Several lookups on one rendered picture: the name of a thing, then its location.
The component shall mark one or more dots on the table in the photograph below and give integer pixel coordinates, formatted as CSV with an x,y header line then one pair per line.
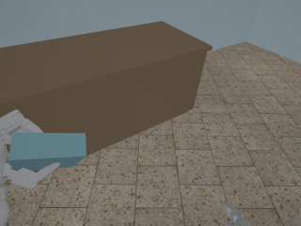
x,y
109,85

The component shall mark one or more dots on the robot left hand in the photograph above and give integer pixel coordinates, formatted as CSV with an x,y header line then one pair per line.
x,y
15,122

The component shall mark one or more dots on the left robot forearm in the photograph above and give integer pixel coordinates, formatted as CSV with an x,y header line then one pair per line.
x,y
4,207

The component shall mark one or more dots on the robot right hand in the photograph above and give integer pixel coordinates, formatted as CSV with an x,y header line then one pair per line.
x,y
235,215

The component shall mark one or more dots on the sponge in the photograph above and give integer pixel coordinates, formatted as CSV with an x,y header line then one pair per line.
x,y
35,151

